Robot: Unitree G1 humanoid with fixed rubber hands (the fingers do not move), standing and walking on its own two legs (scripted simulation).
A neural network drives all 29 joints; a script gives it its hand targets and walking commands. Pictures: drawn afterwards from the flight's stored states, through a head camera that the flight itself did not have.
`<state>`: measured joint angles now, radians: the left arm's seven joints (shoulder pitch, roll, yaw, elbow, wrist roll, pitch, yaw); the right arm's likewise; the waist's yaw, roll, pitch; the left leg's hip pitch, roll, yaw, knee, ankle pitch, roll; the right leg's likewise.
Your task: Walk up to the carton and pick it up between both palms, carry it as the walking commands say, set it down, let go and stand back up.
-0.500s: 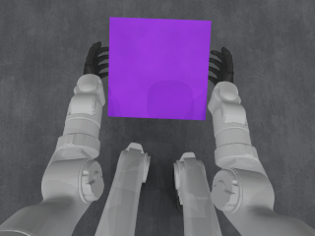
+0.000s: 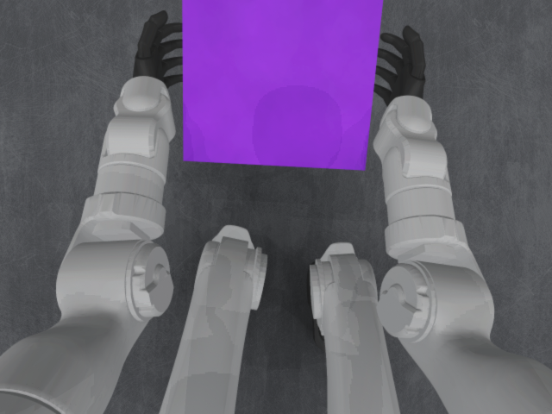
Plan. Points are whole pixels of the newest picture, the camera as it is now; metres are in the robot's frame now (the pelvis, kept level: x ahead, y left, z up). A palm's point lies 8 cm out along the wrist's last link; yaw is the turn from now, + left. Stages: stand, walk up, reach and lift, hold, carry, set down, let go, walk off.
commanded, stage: set down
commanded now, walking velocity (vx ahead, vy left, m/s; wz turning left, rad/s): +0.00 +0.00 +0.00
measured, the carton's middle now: (279, 83) +0.53 +0.07 -0.20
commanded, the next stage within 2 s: none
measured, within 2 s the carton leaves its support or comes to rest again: rests again in 1.54 s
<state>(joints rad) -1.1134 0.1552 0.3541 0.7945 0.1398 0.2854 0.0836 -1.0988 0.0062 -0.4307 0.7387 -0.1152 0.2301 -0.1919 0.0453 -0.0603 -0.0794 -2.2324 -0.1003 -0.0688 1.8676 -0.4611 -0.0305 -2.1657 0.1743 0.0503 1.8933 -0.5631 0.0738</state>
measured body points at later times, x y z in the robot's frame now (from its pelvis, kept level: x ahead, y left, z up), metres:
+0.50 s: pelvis +0.00 +0.00 -0.05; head +0.34 +0.04 +0.23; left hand +0.51 +0.23 -0.22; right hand +0.54 -0.09 -0.21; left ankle +0.12 +0.12 -0.41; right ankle +0.10 -0.12 -0.41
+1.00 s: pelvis +0.00 -0.01 -0.07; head +0.35 +0.03 +0.20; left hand +0.52 +0.23 -0.25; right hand +0.54 -0.09 -0.24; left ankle +0.12 +0.11 -0.41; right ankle +0.10 -0.12 -0.41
